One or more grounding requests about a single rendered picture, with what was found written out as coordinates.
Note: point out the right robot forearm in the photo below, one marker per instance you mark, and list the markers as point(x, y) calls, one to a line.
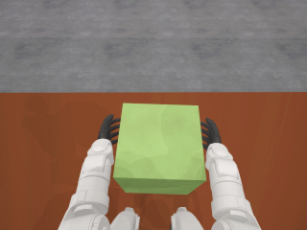
point(229, 201)

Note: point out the carton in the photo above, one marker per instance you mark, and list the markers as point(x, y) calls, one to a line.
point(159, 149)

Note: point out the robot shin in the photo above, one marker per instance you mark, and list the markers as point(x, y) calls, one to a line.
point(181, 209)
point(129, 209)

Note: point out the right robot upper arm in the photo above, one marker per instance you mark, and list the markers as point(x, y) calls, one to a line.
point(229, 224)

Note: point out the left robot forearm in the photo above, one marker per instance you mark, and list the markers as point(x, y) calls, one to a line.
point(91, 196)

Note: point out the robot left shin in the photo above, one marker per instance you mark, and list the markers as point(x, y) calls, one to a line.
point(129, 209)

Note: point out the robot left hand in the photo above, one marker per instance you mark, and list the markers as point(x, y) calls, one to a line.
point(106, 128)

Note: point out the robot right shin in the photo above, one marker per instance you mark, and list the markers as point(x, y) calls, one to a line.
point(181, 209)

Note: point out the left robot upper arm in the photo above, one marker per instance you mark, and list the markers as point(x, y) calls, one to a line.
point(88, 222)

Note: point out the robot right hand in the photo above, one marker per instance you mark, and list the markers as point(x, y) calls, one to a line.
point(213, 134)

